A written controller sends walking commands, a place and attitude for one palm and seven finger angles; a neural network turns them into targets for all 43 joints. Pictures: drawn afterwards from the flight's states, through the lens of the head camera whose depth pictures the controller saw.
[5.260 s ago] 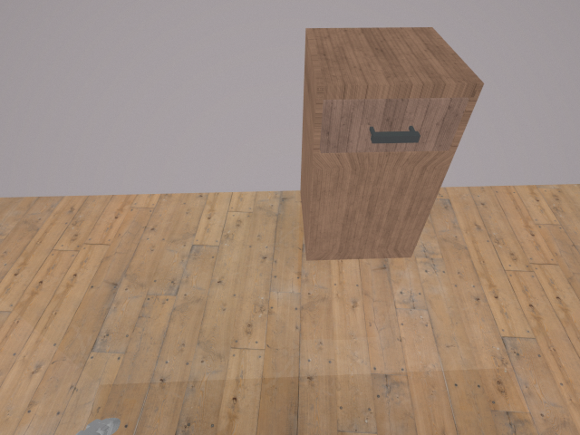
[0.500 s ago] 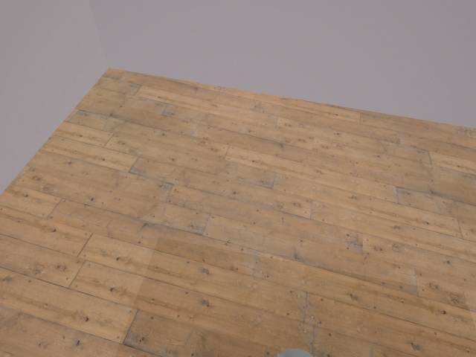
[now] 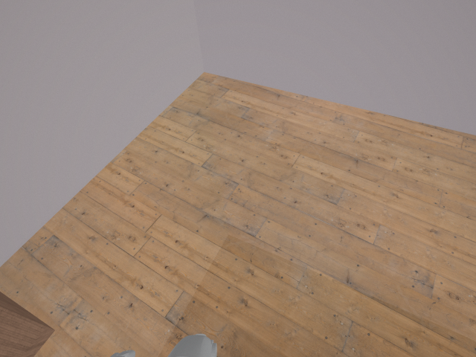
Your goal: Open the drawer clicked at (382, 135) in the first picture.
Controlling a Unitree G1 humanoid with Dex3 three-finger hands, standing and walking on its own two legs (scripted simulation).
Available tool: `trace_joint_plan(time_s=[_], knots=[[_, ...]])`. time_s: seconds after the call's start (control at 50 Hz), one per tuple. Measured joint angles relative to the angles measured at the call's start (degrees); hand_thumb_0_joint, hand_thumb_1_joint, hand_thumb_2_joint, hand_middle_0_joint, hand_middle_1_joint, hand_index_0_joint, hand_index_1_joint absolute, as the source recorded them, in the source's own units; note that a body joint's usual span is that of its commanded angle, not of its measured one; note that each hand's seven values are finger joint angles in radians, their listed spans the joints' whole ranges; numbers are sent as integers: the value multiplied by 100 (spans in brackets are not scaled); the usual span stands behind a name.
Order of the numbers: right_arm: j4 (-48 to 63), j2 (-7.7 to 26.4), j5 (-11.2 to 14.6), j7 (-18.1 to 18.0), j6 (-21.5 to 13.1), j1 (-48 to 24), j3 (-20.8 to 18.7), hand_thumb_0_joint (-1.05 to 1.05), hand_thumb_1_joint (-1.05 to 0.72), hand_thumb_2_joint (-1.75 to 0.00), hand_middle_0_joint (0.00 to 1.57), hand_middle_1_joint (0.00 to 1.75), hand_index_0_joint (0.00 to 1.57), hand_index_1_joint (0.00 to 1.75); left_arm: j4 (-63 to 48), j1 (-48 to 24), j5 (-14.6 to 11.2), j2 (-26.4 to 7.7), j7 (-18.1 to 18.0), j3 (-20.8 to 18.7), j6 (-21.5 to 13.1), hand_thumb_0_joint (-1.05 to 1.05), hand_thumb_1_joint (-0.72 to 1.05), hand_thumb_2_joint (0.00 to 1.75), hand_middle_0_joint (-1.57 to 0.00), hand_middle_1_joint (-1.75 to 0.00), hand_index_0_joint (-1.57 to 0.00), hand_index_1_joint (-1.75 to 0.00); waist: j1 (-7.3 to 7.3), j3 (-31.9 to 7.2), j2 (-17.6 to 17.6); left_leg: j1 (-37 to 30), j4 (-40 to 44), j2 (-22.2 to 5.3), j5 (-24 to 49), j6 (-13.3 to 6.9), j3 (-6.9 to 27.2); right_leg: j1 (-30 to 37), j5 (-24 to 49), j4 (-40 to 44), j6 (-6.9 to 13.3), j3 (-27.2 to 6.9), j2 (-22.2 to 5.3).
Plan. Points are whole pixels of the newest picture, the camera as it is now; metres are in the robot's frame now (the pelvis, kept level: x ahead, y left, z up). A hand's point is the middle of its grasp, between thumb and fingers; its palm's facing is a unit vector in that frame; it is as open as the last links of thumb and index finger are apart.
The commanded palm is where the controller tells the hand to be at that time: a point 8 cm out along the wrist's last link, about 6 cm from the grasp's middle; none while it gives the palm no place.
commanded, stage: turn to face it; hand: left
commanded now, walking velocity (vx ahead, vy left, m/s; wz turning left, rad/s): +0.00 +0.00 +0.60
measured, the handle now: out of the picture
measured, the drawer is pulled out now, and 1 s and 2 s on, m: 0.00 0.00 0.00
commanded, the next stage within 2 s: take the last steps up to it in 1.80 s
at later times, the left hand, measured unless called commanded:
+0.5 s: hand out of the picture +0.01 +0.30 -0.17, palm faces +0.34 -0.91 -0.25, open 7.4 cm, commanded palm none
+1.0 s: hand out of the picture +0.00 +0.22 -0.15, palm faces +0.56 -0.79 -0.27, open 7.4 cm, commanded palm none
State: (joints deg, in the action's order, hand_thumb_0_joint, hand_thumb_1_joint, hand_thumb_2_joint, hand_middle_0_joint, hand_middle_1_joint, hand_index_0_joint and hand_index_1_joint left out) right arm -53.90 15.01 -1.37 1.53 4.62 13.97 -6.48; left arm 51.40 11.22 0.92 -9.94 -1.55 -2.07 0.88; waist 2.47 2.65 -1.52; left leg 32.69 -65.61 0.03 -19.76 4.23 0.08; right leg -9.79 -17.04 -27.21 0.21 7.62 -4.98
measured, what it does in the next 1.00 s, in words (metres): steps on the spot, turning left: left foot, then right foot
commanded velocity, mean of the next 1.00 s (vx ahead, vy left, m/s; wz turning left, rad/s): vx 0.00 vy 0.00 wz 0.60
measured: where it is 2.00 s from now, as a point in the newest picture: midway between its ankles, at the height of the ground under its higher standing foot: outside the picture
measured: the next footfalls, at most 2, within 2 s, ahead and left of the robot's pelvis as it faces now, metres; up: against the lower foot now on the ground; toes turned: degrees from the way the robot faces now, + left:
left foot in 0.24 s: +0.03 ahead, +0.15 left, +0.00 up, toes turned +16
right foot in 0.74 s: +0.11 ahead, -0.07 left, +0.00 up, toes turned +24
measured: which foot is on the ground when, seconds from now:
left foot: up 0.00-0.22, down 0.24-0.74, up 0.76-1.00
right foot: down 0.00-0.24, up 0.26-0.72, down 0.74-1.00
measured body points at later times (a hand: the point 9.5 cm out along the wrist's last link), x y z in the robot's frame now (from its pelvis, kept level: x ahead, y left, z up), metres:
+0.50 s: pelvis +0.00 +0.06 +0.00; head +0.04 +0.10 +0.44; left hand +0.00 +0.34 -0.15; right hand +0.18 -0.15 -0.12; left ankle -0.01 +0.14 -0.74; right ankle +0.04 -0.12 -0.66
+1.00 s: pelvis +0.03 +0.01 +0.00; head +0.07 +0.00 +0.45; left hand -0.03 +0.26 -0.13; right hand +0.22 -0.19 -0.16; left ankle -0.08 +0.13 -0.65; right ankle +0.08 -0.08 -0.74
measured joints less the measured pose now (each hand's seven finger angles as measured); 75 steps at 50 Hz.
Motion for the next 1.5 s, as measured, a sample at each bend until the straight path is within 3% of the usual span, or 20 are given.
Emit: trace_joint_plan(time_s=[0.1,0.2,0.24,0.26,0.3,0.4,0.48,0.58,0.68,0.72,0.76,0.82,0.88,0.94,1.06,1.16,1.2,1.26,1.34,1.5], knots=[[16,63,7,11,82,-285,45,0,-91,-90,20,30,20,30,11,155,44,27,29,38,-44,1,91,89,-21,-30,-20,-30,-137,191,90,-368,596,-268,-205,76,-127,13,-141,-165,-71,369,-226],[143,17,42,30,17,-652,157,0,-91,-90,20,30,19,30,90,340,77,-145,58,-25,26,1,91,89,-21,-30,-20,-30,-336,343,277,-1042,2052,-271,-305,-43,-445,-117,-371,-553,-243,664,-474],[261,7,44,45,-83,-726,206,0,-91,-90,20,30,20,30,123,442,49,-270,73,-76,61,1,91,89,-21,-30,-20,-30,-373,330,358,-1450,2941,-196,233,-139,-579,-253,-572,-933,-352,776,-609],[303,-27,37,44,-160,-779,215,0,-91,-90,20,30,20,30,155,452,22,-362,82,-116,94,1,91,89,-21,-30,-20,-30,-384,351,469,-1477,3040,-101,324,-310,-604,-440,-682,-1344,-381,666,-727],[368,-101,73,36,-268,-866,266,0,-91,-90,20,30,20,30,216,398,2,-519,62,-180,228,1,91,89,-21,-30,-20,-30,-439,423,583,-1410,2833,-26,131,-576,-563,-943,-1325,-2496,-466,105,-630],[405,-215,51,-72,-314,-767,351,0,-90,-90,20,30,20,30,233,192,7,-654,78,-274,328,1,91,89,-20,-30,-20,-30,-374,312,428,-1619,3265,-19,286,-668,-225,-1744,-950,-3872,-559,-419,-282],[330,-279,49,-81,-296,-607,388,0,-90,-90,20,30,20,30,57,-25,13,-657,111,-277,254,1,91,89,-20,-30,-20,-30,-328,213,360,-1770,3671,98,536,-706,28,-1930,-466,-3703,-617,-651,-190],[249,-349,30,-59,-257,-379,374,0,-90,-90,20,30,20,30,-104,-253,0,-574,89,-238,237,1,91,89,-20,-30,-20,-30,-210,99,301,-1797,3824,246,643,-682,313,-1784,-463,-3038,-649,-769,-46],[182,-320,5,-64,-204,-184,306,0,-90,-90,20,30,20,30,-245,-435,-45,-409,72,-153,193,1,91,89,-20,-30,-20,-30,-33,82,145,-1654,3658,355,599,-571,629,-1301,-634,-1875,-576,-764,214],[151,-273,16,-70,-179,-105,268,0,-90,-90,20,30,20,30,-313,-467,-69,-333,73,-106,129,1,91,89,-20,-30,-20,-30,6,74,67,-1540,3494,415,539,-494,768,-960,-319,-1119,-534,-725,322],[104,-200,61,-69,-152,-40,210,0,-90,-90,20,30,20,30,-360,-450,-46,-249,58,-53,7,1,91,89,-20,-30,-20,-30,-8,61,-33,-1323,3030,462,223,-389,845,-660,-36,-493,-279,-625,355],[41,-80,41,-72,-62,1,113,0,-90,-90,20,30,20,30,-360,-360,-14,-99,44,59,-44,1,91,89,-21,-30,-20,-30,41,88,-147,-766,1317,465,-711,-231,570,-536,-89,-531,20,-367,229],[-13,4,21,-22,-5,15,64,0,-90,-90,20,30,20,30,-310,-211,-17,-18,35,87,-33,1,91,89,-21,-30,-20,-30,46,90,-130,-425,112,265,-486,-90,260,-298,-25,-315,32,-167,71],[-39,50,17,19,41,-14,52,0,-90,-90,20,30,20,30,-251,-88,-7,10,34,97,-36,1,91,89,-21,-30,-20,-30,37,128,-87,-319,-254,23,-194,8,146,-143,7,-190,12,48,-43],[-70,54,26,45,115,-231,85,0,-91,-90,20,30,20,30,-116,136,43,-41,37,66,-13,1,90,89,-21,-30,-20,-30,-103,238,70,-557,515,-263,-274,73,-60,-52,-56,-221,-71,459,-260],[68,-5,61,53,18,-520,177,0,-91,-90,20,30,20,30,7,289,75,-256,59,-32,57,1,90,89,-21,-30,-20,-30,-281,335,285,-1107,1983,-260,-356,-47,-428,-179,-245,-585,-259,749,-503],[192,-2,63,65,-86,-565,215,0,-91,-90,20,30,20,30,44,382,45,-374,70,-87,99,1,90,89,-21,-30,-20,-30,-318,292,353,-1477,2861,-201,124,-177,-542,-332,-448,-977,-384,853,-637],[284,-125,73,39,-261,-690,274,0,-91,-90,20,30,20,30,159,334,4,-606,52,-192,278,1,91,89,-21,-30,-20,-30,-390,340,603,-1369,2706,-8,-8,-666,-543,-986,-1341,-2480,-484,163,-569],[344,-225,52,-87,-336,-642,362,0,-90,-90,20,30,20,30,263,208,4,-661,48,-239,356,1,91,89,-20,-30,-20,-30,-350,277,506,-1581,3138,33,227,-787,-350,-1612,-1110,-3780,-534,-284,-245],[187,-408,59,-123,-324,-341,455,0,-90,-90,20,30,20,30,113,-60,12,-564,89,-202,249,1,91,89,-20,-30,-20,-30,-273,55,369,-1969,4005,271,733,-892,0,-1851,-257,-3650,-633,-681,-142]])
